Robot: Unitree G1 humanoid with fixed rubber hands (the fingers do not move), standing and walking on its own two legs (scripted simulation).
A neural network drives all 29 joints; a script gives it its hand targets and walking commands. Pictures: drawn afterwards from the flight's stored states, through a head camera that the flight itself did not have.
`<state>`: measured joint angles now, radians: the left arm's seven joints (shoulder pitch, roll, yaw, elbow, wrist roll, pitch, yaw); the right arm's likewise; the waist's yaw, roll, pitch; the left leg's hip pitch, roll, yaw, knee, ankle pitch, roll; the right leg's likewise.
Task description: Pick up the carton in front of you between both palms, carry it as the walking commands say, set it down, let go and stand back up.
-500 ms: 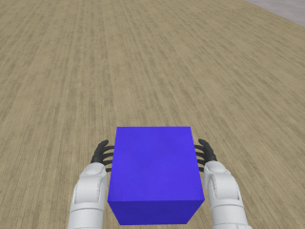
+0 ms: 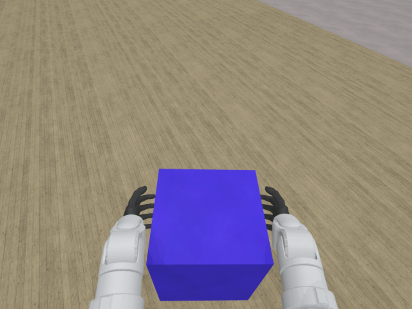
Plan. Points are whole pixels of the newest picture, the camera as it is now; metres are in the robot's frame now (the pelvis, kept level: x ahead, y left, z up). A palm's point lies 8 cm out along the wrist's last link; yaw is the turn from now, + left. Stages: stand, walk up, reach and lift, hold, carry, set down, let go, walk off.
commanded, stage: set down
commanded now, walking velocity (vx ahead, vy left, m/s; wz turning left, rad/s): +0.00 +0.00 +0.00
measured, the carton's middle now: (205, 238) +0.30 +0.00 -0.05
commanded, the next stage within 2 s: none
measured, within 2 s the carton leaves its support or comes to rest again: neither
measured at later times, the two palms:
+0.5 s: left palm (138, 246) +0.32 +0.17 -0.15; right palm (250, 234) +0.35 -0.13 -0.14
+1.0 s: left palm (136, 255) +0.36 +0.20 -0.28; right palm (230, 239) +0.41 -0.10 -0.28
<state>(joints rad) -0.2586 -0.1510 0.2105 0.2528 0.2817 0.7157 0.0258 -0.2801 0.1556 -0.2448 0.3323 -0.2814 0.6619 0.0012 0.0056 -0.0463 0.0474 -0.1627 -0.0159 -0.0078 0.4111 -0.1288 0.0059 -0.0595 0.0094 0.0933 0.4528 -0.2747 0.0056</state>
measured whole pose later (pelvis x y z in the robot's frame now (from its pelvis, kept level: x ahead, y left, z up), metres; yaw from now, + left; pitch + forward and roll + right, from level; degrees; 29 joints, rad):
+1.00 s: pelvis -0.05 -0.02 -0.19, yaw -2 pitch +42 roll -2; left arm -0.76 -0.05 0.49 0.59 0.24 0.24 0.02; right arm -0.86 0.05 -0.35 0.77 -0.19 0.20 -0.10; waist 0.11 -0.07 -0.20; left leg -1.76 -0.05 -0.12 1.40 -0.37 -0.06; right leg -1.66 0.15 0.07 1.47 -0.55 0.02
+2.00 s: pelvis -0.08 -0.02 -0.37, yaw -4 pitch +45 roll +1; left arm -1.21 0.10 0.60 0.75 0.11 0.25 0.04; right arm -1.50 -0.20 -0.03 1.09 -0.03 0.23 -0.18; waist 0.22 -0.06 0.20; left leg -2.30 -0.03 -0.06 1.97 -0.45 -0.08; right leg -2.23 0.25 0.08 2.08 -0.64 0.07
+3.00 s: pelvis -0.09 -0.02 -0.39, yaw -3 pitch +39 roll +4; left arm -1.35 0.20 0.59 1.09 0.11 0.08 -0.02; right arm -1.59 -0.29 0.04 1.23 0.02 0.14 -0.06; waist 0.23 -0.06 0.36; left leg -2.28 0.03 -0.03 2.05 -0.45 -0.07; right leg -2.23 0.17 0.03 2.18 -0.62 0.02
